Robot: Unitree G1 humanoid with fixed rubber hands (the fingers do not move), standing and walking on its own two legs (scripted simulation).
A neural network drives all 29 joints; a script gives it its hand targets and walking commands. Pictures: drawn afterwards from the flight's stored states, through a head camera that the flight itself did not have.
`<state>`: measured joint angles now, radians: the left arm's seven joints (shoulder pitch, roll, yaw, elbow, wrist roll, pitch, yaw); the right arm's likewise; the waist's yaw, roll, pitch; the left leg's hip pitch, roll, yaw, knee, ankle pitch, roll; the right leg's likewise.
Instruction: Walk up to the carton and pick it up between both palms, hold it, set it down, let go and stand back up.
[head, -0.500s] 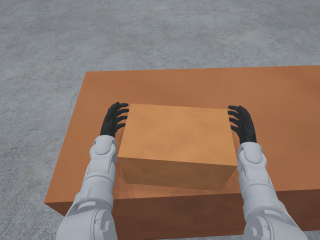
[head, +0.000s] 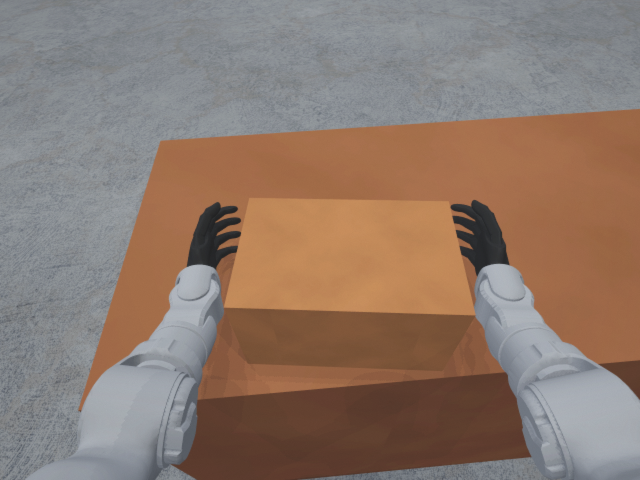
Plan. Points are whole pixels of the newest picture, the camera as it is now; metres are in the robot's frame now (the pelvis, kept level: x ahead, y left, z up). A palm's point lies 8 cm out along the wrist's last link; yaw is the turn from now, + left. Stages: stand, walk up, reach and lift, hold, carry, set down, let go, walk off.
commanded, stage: set down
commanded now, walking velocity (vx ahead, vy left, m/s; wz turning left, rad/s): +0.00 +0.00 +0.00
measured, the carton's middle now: (345, 284) +0.38 +0.01 +0.03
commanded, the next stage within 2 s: none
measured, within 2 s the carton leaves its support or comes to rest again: neither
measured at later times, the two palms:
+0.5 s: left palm (182, 235) +0.40 +0.22 +0.11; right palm (539, 235) +0.41 -0.22 +0.10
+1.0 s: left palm (141, 187) +0.40 +0.24 +0.19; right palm (575, 184) +0.42 -0.23 +0.19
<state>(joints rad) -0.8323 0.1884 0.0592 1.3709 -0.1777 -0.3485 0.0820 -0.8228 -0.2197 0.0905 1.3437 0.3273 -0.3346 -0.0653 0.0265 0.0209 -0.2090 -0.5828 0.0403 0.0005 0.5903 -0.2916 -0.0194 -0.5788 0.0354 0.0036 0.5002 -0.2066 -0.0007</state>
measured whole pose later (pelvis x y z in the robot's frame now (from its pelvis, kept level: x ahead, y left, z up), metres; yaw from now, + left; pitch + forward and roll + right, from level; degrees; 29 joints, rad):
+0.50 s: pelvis -0.04 -0.02 -0.01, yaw +1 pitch +19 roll +0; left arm -0.96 0.37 -0.12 1.21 -0.39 -0.11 0.00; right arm -0.91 -0.39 0.18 1.13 0.51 -0.08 -0.02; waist 0.01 -0.02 -0.24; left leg -0.71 0.03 -0.01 0.58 -0.21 -0.03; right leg -0.73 0.03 -0.01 0.57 -0.17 -0.03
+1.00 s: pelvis -0.02 -0.02 +0.02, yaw +2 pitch +7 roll -1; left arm -0.90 0.45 -0.01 0.84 -0.31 0.30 -0.02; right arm -0.91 -0.43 0.09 0.94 0.51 0.19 -0.04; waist -0.01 -0.03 -0.11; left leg -0.35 0.04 -0.02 0.39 -0.17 -0.03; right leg -0.35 0.03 -0.02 0.35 -0.12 -0.02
